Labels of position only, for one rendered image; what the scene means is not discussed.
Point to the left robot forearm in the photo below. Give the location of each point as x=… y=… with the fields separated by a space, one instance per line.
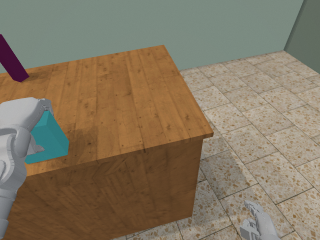
x=14 y=144

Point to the left robot hand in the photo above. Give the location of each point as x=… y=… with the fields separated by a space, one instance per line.
x=26 y=113

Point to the sponge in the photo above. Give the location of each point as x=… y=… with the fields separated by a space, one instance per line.
x=48 y=134

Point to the table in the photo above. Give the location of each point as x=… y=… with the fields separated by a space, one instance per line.
x=135 y=136

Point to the right robot hand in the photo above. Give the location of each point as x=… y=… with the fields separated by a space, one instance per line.
x=263 y=224

